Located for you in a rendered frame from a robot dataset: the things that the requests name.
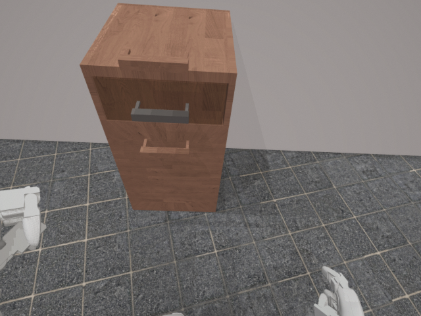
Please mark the left robot hand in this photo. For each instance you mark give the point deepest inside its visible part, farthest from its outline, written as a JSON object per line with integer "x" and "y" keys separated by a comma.
{"x": 19, "y": 207}

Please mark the right robot hand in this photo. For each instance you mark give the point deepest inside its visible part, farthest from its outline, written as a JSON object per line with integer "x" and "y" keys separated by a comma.
{"x": 344, "y": 303}

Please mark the handle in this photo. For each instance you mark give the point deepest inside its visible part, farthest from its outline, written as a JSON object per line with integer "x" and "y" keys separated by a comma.
{"x": 153, "y": 63}
{"x": 160, "y": 115}
{"x": 164, "y": 152}

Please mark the cabinet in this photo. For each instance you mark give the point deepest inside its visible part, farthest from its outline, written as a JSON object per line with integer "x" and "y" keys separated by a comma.
{"x": 205, "y": 37}

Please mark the drawer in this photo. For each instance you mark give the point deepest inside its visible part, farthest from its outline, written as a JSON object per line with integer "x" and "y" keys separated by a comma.
{"x": 119, "y": 95}

